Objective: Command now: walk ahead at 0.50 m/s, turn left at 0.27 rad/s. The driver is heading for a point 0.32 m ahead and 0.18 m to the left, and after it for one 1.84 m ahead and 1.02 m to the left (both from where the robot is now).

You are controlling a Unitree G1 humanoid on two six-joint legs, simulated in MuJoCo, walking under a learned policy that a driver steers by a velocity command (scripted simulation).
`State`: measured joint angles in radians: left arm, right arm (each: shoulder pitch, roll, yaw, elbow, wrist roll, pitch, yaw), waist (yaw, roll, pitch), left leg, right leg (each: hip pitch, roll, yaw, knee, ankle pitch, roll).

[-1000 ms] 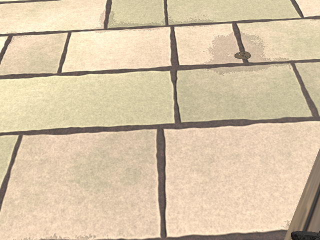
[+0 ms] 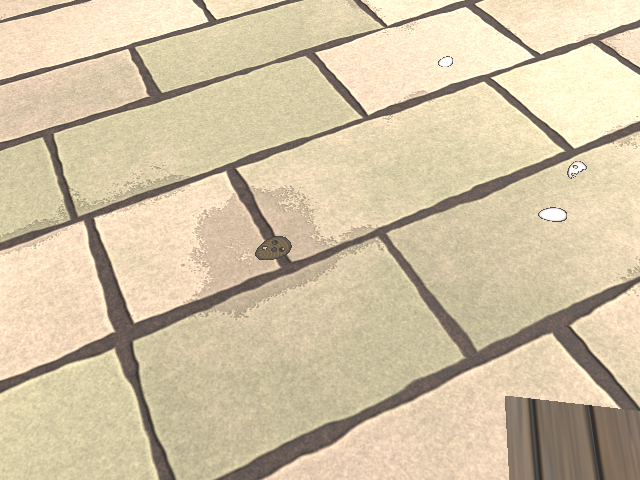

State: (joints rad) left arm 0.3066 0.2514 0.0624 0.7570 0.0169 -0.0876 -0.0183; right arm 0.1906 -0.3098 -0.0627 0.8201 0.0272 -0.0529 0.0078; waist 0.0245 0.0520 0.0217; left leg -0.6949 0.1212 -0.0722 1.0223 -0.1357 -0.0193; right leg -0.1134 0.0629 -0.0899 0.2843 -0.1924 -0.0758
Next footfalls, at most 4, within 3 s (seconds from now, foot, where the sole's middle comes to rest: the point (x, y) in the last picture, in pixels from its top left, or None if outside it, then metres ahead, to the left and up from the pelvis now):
0.28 left None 0.33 0.15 -0.78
0.74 right None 0.49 -0.02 -0.78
1.14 left None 0.30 0.18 -0.78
1.56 right None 0.47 0.02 -0.78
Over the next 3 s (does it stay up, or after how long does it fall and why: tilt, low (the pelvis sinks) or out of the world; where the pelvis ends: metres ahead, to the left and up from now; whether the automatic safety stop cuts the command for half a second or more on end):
stays up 0.39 0.09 0.00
